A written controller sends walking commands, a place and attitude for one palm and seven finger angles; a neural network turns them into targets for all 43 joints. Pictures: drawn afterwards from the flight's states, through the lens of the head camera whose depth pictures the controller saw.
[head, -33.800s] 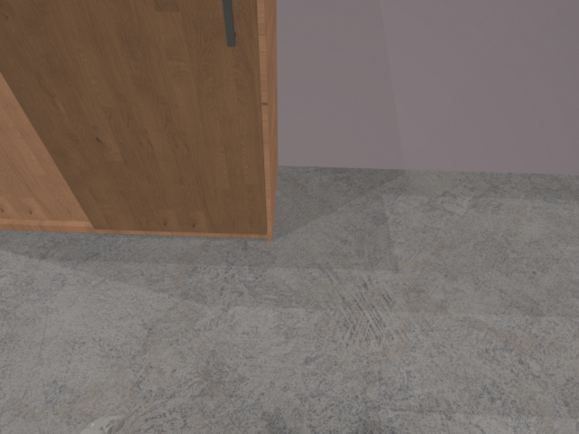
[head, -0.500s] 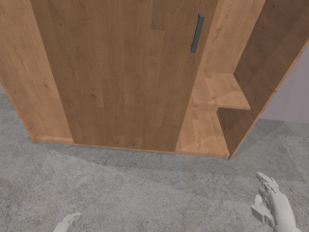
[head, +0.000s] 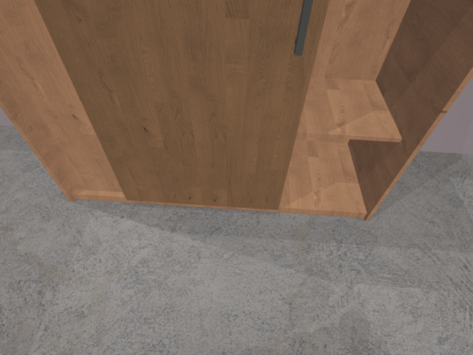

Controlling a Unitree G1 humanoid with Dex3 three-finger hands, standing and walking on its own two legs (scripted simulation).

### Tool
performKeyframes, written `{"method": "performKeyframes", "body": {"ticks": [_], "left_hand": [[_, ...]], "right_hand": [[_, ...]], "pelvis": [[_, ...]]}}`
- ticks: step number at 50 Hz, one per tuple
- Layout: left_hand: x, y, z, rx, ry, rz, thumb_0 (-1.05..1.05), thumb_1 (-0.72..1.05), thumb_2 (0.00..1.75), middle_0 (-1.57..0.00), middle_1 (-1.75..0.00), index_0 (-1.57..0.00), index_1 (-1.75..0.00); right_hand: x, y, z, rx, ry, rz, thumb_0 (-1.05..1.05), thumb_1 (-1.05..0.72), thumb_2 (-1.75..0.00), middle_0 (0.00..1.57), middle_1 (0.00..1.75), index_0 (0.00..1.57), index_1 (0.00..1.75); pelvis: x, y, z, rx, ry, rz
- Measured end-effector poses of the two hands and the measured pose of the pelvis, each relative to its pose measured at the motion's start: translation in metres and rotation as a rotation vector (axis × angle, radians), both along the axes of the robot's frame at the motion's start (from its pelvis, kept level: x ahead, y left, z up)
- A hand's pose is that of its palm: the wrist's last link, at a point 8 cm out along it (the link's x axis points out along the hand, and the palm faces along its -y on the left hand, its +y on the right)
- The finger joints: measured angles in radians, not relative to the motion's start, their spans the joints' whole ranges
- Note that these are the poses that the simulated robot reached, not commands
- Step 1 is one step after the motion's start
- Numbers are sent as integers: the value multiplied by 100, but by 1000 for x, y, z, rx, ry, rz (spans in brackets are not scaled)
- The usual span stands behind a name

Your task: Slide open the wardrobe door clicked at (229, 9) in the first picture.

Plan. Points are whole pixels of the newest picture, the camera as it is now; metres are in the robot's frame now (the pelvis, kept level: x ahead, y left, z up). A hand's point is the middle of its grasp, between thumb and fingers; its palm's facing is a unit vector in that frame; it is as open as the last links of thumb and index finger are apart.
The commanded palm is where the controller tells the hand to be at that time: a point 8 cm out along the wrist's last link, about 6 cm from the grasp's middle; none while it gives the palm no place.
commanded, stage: let the arm hang, fingers relaxed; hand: right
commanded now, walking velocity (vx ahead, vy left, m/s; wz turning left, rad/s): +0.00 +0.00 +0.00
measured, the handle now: (302, 20) +0.84 -0.12 +0.18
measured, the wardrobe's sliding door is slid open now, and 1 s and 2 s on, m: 0.45 0.45 0.45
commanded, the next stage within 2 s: look to check the result in 0.46 s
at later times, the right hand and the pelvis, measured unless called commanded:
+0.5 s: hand out of the picture +0.09 -0.22 -0.17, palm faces -0.04 +0.97 -0.26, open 7.4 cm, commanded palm none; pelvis +0.02 -0.01 +0.00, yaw +1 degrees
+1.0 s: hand out of the picture +0.10 -0.26 -0.16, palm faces -0.03 +0.94 -0.34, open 7.4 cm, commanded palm none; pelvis +0.03 -0.01 +0.01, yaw +1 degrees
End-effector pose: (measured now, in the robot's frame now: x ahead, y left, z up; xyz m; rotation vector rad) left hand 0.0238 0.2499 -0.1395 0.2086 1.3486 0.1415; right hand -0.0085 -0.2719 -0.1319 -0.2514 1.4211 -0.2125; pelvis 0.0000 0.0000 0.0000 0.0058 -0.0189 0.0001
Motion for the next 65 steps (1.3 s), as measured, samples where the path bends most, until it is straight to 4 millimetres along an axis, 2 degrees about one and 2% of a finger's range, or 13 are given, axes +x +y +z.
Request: {"method": "performKeyframes", "body": {"ticks": [9, 15, 21, 30, 38, 43, 54, 59, 65], "left_hand": [[30, -13, 1, -21, -72, -5, 1, 91, 90, -20, -30, -20, -30], [38, -13, 5, -10, -86, 2, 0, 91, 90, -20, -30, -20, -30], [33, -9, 7, 8, -58, 14, 0, 91, 90, -20, -30, -20, -30], [26, 0, 9, 34, -2, 22, 1, 91, 90, -20, -30, -20, -30], [39, 11, 13, 55, -13, 14, 1, 91, 90, -20, -30, -20, -30], [55, 19, 16, 70, -47, 0, 1, 91, 90, -20, -30, -20, -30], [88, 35, 27, 100, -124, -29, 1, 91, 90, -20, -30, -20, -30], [94, 40, 30, 108, -136, -36, 0, 91, 90, -20, -30, -20, -30], [93, 42, 30, 109, -126, -37, 1, 91, 90, -20, -30, -20, -30]], "right_hand": [[75, -4, 7, -1, -170, 63, 1, -91, -90, 20, 30, 20, 30], [103, 3, 7, 25, -223, 93, 1, -90, -90, 20, 30, 20, 30], [104, 7, 2, 45, -202, 98, 1, -90, -90, 20, 30, 21, 30], [82, -1, -2, 35, -112, 72, 1, -90, -90, 20, 30, 21, 30], [76, -15, 2, 1, -84, 61, 1, -90, -90, 20, 30, 21, 30], [85, -22, 7, -21, -104, 66, 1, -90, -90, 20, 30, 21, 30], [119, -29, 17, -47, -187, 93, 1, -90, -90, 20, 30, 21, 30], [130, -28, 19, -49, -211, 103, 1, -90, -90, 20, 30, 21, 30], [134, -26, 20, -46, -215, 107, 1, -90, -90, 20, 30, 21, 30]], "pelvis": [[7, -9, 2, -7, -9, 8], [11, -12, 3, -9, -11, 13], [15, -13, 3, -9, -8, 15], [22, -13, 4, -7, -5, 15], [26, -11, 5, -5, -5, 13], [28, -10, 6, -5, -4, 12], [33, -7, 7, -6, -4, 9], [35, -6, 7, -6, -4, 7], [37, -3, 7, -6, -5, 6]]}}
